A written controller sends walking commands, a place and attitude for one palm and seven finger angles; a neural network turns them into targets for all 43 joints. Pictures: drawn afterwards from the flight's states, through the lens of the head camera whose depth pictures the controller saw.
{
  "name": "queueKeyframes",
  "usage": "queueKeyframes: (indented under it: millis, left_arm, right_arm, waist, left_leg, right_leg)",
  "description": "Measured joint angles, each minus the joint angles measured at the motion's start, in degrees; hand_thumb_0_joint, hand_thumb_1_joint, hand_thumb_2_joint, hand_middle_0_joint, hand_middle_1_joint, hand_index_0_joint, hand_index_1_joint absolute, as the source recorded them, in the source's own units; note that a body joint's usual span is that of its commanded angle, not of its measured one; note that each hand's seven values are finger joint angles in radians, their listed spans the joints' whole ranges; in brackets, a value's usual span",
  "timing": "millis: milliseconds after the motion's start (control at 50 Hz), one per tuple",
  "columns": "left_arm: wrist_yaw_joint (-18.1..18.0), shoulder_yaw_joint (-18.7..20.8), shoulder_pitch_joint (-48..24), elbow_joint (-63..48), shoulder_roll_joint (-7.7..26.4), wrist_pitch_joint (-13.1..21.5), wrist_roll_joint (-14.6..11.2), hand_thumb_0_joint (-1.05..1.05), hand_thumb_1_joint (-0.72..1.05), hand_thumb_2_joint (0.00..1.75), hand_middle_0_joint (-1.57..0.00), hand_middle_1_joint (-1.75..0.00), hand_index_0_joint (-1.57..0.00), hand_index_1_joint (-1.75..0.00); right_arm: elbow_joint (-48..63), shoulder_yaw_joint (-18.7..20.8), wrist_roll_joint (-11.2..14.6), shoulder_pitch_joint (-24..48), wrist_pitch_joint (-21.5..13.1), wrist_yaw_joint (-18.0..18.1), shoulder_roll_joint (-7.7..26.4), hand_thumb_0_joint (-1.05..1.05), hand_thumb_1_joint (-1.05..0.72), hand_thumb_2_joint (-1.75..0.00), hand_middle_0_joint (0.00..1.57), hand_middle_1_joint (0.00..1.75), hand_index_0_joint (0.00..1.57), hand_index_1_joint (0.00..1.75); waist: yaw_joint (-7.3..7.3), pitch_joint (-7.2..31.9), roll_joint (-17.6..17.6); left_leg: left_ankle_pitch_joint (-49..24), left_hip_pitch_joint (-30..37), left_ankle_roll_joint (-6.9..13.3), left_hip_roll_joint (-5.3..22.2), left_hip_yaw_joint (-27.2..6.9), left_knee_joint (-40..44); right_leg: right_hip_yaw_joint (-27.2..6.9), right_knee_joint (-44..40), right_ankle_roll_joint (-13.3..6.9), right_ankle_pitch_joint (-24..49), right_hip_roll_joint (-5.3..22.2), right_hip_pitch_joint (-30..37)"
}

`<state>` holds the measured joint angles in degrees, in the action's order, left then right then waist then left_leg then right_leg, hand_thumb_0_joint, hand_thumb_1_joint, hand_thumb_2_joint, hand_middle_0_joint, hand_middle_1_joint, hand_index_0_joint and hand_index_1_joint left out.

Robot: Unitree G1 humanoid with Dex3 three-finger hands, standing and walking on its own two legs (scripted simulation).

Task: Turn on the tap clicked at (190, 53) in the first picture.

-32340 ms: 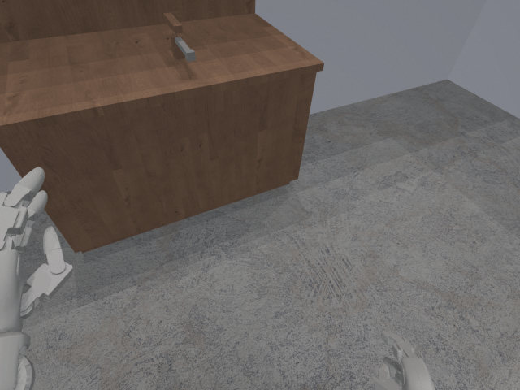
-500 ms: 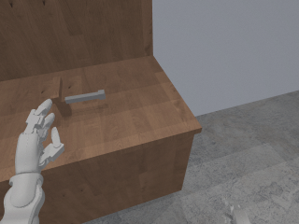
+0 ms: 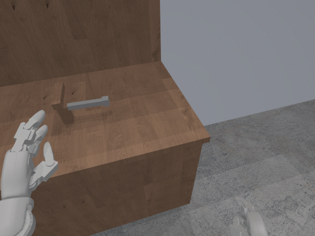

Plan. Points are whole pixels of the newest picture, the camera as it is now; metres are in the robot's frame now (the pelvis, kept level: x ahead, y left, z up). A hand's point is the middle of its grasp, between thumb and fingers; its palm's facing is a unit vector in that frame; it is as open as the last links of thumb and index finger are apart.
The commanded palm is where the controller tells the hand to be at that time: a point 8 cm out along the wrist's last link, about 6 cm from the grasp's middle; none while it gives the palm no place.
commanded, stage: step back with the hand held close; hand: left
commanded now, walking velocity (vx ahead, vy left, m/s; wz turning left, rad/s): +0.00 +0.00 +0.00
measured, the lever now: (105, 101) +0.56 +0.28 +0.02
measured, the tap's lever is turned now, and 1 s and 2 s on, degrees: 86 86 86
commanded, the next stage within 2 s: stop stepping back and stand still in 1.26 s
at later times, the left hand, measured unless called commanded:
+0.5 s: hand (26, 179) +0.17 +0.28 +0.15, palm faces +0.35 -0.84 -0.43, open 7.5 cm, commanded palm +0.12 +0.32 +0.17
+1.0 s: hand out of the picture +0.07 +0.31 +0.15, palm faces +0.42 -0.84 -0.34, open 7.5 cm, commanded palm +0.02 +0.35 +0.17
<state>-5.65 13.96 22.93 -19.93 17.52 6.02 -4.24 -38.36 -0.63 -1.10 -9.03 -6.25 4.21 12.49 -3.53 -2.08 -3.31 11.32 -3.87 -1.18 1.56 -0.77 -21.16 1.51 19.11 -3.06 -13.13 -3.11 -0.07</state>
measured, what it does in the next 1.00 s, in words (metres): shifts its weight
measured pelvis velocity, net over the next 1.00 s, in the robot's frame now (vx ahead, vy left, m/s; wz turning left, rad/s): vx -0.13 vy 0.06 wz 0.05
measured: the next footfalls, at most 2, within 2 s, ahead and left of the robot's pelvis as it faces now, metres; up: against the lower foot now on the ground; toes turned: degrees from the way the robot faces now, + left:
right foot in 1.30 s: -0.24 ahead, -0.01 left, +0.00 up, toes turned -7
left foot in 1.44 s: -0.08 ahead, +0.13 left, +0.00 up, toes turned -2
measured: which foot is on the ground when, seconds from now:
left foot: down 0.00-1.00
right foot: down 0.00-1.00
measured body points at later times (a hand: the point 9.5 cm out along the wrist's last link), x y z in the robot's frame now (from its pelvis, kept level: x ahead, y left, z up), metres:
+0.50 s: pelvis -0.05 +0.04 +0.00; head -0.04 +0.02 +0.45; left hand +0.14 +0.32 +0.17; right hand +0.13 -0.21 -0.09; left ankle +0.01 +0.14 -0.75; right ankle -0.02 -0.08 -0.75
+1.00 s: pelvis -0.13 +0.06 -0.02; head -0.12 +0.08 +0.43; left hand +0.04 +0.35 +0.16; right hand +0.07 -0.17 -0.09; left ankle -0.04 +0.14 -0.75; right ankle -0.07 -0.07 -0.75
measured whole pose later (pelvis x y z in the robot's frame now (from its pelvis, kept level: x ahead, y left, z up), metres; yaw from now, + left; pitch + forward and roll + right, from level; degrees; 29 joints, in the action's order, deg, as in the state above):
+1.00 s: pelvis -0.13 +0.06 -0.02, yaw +3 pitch -2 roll -3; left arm -7.8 16.8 26.1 -28.8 20.5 9.7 -2.3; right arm -36.0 0.7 0.1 -9.0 -2.7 5.1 12.3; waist -1.7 -1.7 -1.1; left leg 9.0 -22.7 2.9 -1.2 -0.5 -33.5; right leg -3.3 29.4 0.8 -10.7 -4.0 -17.3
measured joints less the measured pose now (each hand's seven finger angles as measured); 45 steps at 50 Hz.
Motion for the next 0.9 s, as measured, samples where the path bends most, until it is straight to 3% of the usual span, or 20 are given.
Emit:
queueKeyframes:
  millis: [80,180,300,380,580,720,800,900]
  left_arm:
    - [0.27,0.6,-0.6,-0.12,0.63,0.24,0.01,0.02,0.89,0.89,-0.21,-0.3,-0.21,-0.3]
    - [0.41,3.88,-0.9,0.47,2.2,1.77,0.37,0.02,0.89,0.89,-0.21,-0.3,-0.21,-0.3]
    - [0.55,2.0,3.98,-2.22,1.3,0.7,0.64,0.02,0.89,0.89,-0.21,-0.3,-0.2,-0.3]
    - [0.37,1.76,5.36,-3.92,2.54,0.71,0.7,0.02,0.89,0.89,-0.21,-0.3,-0.21,-0.3]
    - [-1.82,4.18,3.68,-4.22,3.41,3.47,1.28,0.02,0.89,0.89,-0.21,-0.3,-0.21,-0.3]
    - [-1.89,4.09,1.63,-3.31,3.1,4.38,3.89,0.02,0.89,0.89,-0.21,-0.3,-0.21,-0.3]
    - [-1.67,5.56,1.33,-5.09,2.85,4.93,4.11,0.02,0.89,0.89,-0.21,-0.3,-0.21,-0.3]
    - [-2.04,5.03,5.27,-8.76,2.48,4.44,2.36,0.02,0.89,0.89,-0.21,-0.3,-0.21,-0.3]
  right_arm:
    - [0.39,-0.16,0.35,-0.29,0.41,-0.02,0.01,0.01,-0.9,-0.9,0.2,0.3,0.21,0.3]
    - [2.51,0.12,0.72,0.38,3.2,-0.41,0.69,0.01,-0.9,-0.9,0.2,0.3,0.21,0.3]
    - [4.61,1.32,1.17,-0.11,5.5,0.07,1.59,0.01,-0.9,-0.9,0.2,0.3,0.21,0.3]
    - [4.97,1.74,1.34,-0.49,6.27,0.68,1.47,0.01,-0.9,-0.9,0.2,0.3,0.21,0.3]
    - [5.46,0.86,1.54,-1.0,5.45,1.0,0.9,0.01,-0.9,-0.9,0.2,0.3,0.21,0.3]
    - [5.88,0.22,1.27,-2.49,4.3,1.19,-0.02,0.01,-0.9,-0.9,0.2,0.3,0.21,0.3]
    - [5.39,0.4,0.96,-1.81,3.68,0.82,0.09,0.01,-0.9,-0.9,0.2,0.3,0.21,0.3]
    - [3.46,1.33,1.17,0.12,3.66,-0.01,-0.02,0.01,-0.9,-0.9,0.2,0.3,0.21,0.3]
  waist:
    - [0.16,-0.12,-0.34]
    - [1.48,0.64,-1.45]
    - [2.36,0.94,-1.38]
    - [2.5,0.87,-0.61]
    - [2.77,0.72,0.04]
    - [3.66,-0.14,1.18]
    - [3.07,-0.86,0.81]
    - [1.58,-1.34,0.1]
  left_leg:
    - [0.27,-0.39,-0.02,0.24,-0.09,-0.65]
    - [0.77,-5.98,0.32,0.76,-0.48,-3.72]
    - [-0.45,-8.71,1.14,-0.32,0.87,-3.36]
    - [-1.25,-10.11,1.77,-0.95,1.25,-3.64]
    - [-3.75,-13.57,3.29,-1.83,1.46,-4.69]
    - [-2.66,-16.4,4.55,-3.41,0.35,-6.0]
    - [-2.55,-19.71,4.4,-2.93,0.54,-8.25]
    - [-0.56,-21.53,2.05,-1.65,0.09,-12.8]
  right_leg:
    - [0.07,-0.18,-0.03,0.12,-0.25,0.02]
    - [0.4,0.21,0.32,1.1,-0.78,-4.32]
    - [-0.75,2.1,1.48,1.4,0.45,-8.38]
    - [-1.04,3.18,2.13,1.79,1.12,-10.16]
    - [-1.1,3.55,3.52,4.66,2.04,-13.21]
    - [-3.73,9.54,4.33,2.36,0.61,-15.15]
    - [-4.11,10.34,2.93,-0.24,-0.29,-15.54]
    - [-4.43,10.21,2.65,1.43,-1.79,-16.46]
